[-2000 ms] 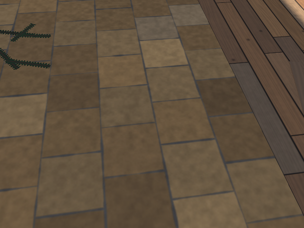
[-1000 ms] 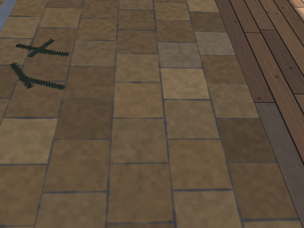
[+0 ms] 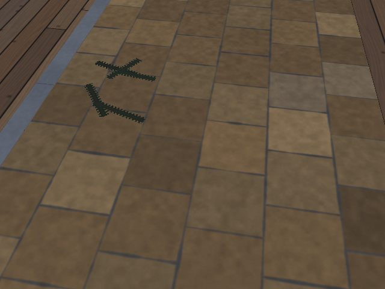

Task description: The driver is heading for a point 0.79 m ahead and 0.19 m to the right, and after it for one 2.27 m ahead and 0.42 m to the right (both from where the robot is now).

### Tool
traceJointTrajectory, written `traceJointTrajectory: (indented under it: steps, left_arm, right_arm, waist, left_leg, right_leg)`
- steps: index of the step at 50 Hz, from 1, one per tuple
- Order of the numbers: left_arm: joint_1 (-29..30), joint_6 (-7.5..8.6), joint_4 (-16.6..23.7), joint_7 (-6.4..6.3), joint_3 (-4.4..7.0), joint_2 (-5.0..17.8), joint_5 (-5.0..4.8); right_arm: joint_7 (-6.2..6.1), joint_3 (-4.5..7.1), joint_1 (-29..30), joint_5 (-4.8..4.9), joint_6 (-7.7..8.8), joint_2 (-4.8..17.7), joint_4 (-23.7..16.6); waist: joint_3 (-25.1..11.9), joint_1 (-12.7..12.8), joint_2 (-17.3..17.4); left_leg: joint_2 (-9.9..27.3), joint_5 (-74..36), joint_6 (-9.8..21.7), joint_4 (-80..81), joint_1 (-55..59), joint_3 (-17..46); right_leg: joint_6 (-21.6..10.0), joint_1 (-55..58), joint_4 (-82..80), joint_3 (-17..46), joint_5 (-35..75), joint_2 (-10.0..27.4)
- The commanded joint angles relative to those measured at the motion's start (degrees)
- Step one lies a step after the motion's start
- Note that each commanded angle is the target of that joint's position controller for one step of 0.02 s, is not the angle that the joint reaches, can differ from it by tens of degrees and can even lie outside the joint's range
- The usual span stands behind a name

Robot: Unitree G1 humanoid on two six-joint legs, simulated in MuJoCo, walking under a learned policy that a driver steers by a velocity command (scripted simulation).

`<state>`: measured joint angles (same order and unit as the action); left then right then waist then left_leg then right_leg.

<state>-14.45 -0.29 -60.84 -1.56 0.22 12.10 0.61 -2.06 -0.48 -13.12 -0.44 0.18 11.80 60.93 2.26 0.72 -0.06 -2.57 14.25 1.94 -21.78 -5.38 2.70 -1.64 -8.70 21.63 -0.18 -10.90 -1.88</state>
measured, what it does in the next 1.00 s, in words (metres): walks ahead: left foot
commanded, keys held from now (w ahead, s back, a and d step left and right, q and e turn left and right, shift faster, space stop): w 0.72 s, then w+e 0.28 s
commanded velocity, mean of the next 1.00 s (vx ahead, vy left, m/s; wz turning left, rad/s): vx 0.38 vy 0.00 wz -0.07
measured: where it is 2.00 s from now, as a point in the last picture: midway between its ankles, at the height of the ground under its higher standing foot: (252, 188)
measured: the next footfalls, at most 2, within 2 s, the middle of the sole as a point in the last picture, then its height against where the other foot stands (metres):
left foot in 0.78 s outside the picture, level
right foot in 1.32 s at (246, 237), level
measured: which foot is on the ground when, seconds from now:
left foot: down 0.00-0.30, up 0.32-0.76, down 0.78-1.00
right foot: down 0.00-0.76, up 0.78-1.00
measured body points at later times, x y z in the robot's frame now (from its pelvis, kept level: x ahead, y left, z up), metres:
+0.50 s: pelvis +0.14 -0.06 +0.00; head +0.15 -0.07 +0.45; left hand +0.08 +0.19 -0.14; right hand +0.20 -0.30 -0.15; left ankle +0.14 +0.08 -0.67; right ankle +0.07 -0.12 -0.74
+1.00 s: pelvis +0.42 -0.03 +0.00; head +0.44 -0.03 +0.45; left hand +0.49 +0.21 -0.15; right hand +0.40 -0.28 -0.15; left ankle +0.42 +0.02 -0.74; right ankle +0.42 -0.17 -0.66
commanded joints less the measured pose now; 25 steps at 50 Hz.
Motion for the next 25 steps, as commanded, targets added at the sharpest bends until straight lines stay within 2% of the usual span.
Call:
traceJointTrajectory:
  steps: [1,3,4,6,7,8,10,12,14,15,16,17,18,19,20,21,23,25]
  left_arm:
    - [-2.3,0.27,-0.1,-0.22,0.66,4.7,0.04]
    - [-2.2,-0.13,-0.1,0.02,1.27,5.7,0.37]
    - [-1.1,-0.27,0.4,0.32,1.38,5.5,0.76]
    - [1.8,0.28,2.3,1.05,0.81,2.6,1.55]
    - [3.0,0.89,3.2,1.28,0.75,2.4,1.82]
    - [3.9,1.56,3.9,1.48,1.08,3.4,1.64]
    - [4.2,2.86,5.1,2.11,1.6,4.5,1.23]
    - [2.7,3.78,5.2,2.5,1.89,4.0,0.54]
    - [-7.1,4.16,1.8,2.41,2.33,2.8,0.03]
    - [-13.8,4.43,-0.3,1.88,3.21,4.7,0.29]
    - [-21.4,4.75,-1.2,1.23,4.66,10.8,0.95]
    - [-24.1,4.04,-3.0,1.38,4.9,11.8,0.51]
    - [-17.4,3.84,-1.0,1.43,4.02,8.8,0.71]
    - [-12.3,4.29,0.9,1.69,3.56,7.1,0.63]
    - [-9.7,4.79,1.9,1.71,3.21,6.4,0.53]
    - [-9.4,5.33,1.8,1.58,2.69,5.1,0.41]
    - [-12.2,6.03,0.4,1.38,2.15,4.2,0.33]
    - [-15.6,6.27,-1.0,1.22,1.74,3.8,0.14]
  right_arm:
    - [-0.22,0.76,-2.7,-0.08,0.42,5.6,0.1]
    - [-0.12,1.75,-4.2,-0.32,-0.12,7.7,0.5]
    - [0.06,2.18,-5.3,-0.47,-0.42,8.5,0.6]
    - [0.18,3.03,-9.5,-0.42,-0.35,9.7,1.6]
    - [0.22,3.28,-10.1,-0.51,-0.05,9.4,1.8]
    - [0.36,3.43,-10.2,-0.82,0.43,9.2,1.7]
    - [0.65,3.85,-9.6,-1.07,1.5,9.4,1.5]
    - [0.85,4.04,-8.1,-0.58,2.21,8.9,1.1]
    - [0.98,4.08,-4.8,-0.06,2.43,8.4,0.1]
    - [1.15,3.59,-3.9,-0.39,2.99,6.8,-0.8]
    - [1.77,2.23,-2.5,-0.03,3.63,2.0,-3.2]
    - [2.05,3.25,-0.9,-1.43,3.67,5.8,-4.6]
    - [2.5,3.56,0.2,-2.03,3.61,6.5,-4.7]
    - [3.15,3.12,-0.3,-1.68,3.87,4.6,-4.1]
    - [3.58,2.96,-1.2,-1.36,4.11,3.6,-3.6]
    - [3.87,3.11,-1.3,-1.66,3.96,3.8,-3.5]
    - [4.15,3.32,-1.0,-1.81,3.24,4.0,-3.7]
    - [4.12,3.28,2.3,-1.63,2.62,3.6,-5.0]
  waist:
    - [-0.6,-0.2,0.5]
    - [1.2,-0.7,2.6]
    - [4.1,-1.5,3.9]
    - [8.5,-3.3,8.6]
    - [9.8,-3.6,8.9]
    - [9.7,-3.6,8.0]
    - [8.5,-2.6,6.9]
    - [7.0,-0.9,6.5]
    - [5.0,4.0,4.5]
    - [2.7,6.6,-0.4]
    - [-1.0,9.0,-15.3]
    - [0.9,7.8,-14.8]
    - [5.7,4.0,-6.2]
    - [7.2,1.8,-2.8]
    - [6.8,0.2,-1.9]
    - [6.0,-0.5,-2.2]
    - [4.1,-0.7,-3.5]
    - [3.8,-0.4,-3.9]
  left_leg:
    - [6.4,-3.9,2.0,4.6,-3.5,5.7]
    - [5.6,16.4,4.5,4.9,-5.8,7.5]
    - [7.2,25.7,6.3,6.7,-7.0,10.9]
    - [14.5,34.9,10.8,12.7,-5.5,21.5]
    - [17.8,33.4,12.6,14.7,-5.3,25.0]
    - [18.9,29.7,13.4,15.3,-4.2,26.0]
    - [18.9,21.7,13.4,14.1,-1.5,23.4]
    - [15.6,14.7,11.2,11.9,-3.6,17.2]
    - [10.9,10.2,8.5,5.2,-14.4,10.3]
    - [7.6,6.8,6.6,-3.7,-21.7,6.0]
    - [0.0,10.2,3.4,-23.7,-30.7,-3.4]
    - [-1.0,16.8,3.5,-35.6,-36.4,-3.2]
    - [3.1,12.3,4.4,-41.4,-38.0,-0.5]
    - [5.1,6.5,4.4,-42.1,-37.0,0.0]
    - [6.5,2.5,3.9,-40.9,-34.9,-0.3]
    - [7.1,0.2,3.2,-39.8,-33.7,-1.1]
    - [6.6,-2.2,2.0,-39.4,-33.7,-3.4]
    - [6.2,-3.6,1.1,-38.3,-35.9,-5.3]
  right_leg:
    - [-1.3,2.1,-2.3,5.4,2.1,5.4]
    - [-2.6,-2.0,2.4,3.1,-14.5,2.0]
    - [-3.1,-7.2,5.1,2.6,-20.3,1.0]
    - [-2.7,-16.0,14.3,-1.8,-17.4,-0.6]
    - [-2.8,-18.5,18.1,-2.1,-13.9,1.1]
    - [-2.9,-20.6,20.8,-1.3,-14.0,2.2]
    - [-3.3,-21.8,20.7,-0.5,-15.2,3.8]
    - [-3.3,-14.6,14.3,-2.5,-11.7,2.7]
    - [-3.1,4.6,4.3,-5.4,-5.1,-0.8]
    - [-3.5,15.8,1.1,0.0,-7.3,1.9]
    - [-7.4,22.8,-10.5,23.9,-25.0,16.9]
    - [-11.2,19.1,-15.0,37.5,-30.3,23.7]
    - [-11.2,13.5,-14.4,33.5,-30.4,22.8]
    - [-10.4,9.5,-14.6,28.1,-24.5,20.4]
    - [-9.3,7.8,-15.4,22.8,-17.2,17.9]
    - [-8.5,7.6,-15.5,18.7,-9.9,16.2]
    - [-7.9,9.8,-14.2,12.4,5.6,13.9]
    - [-7.8,11.3,-12.9,8.4,18.1,12.9]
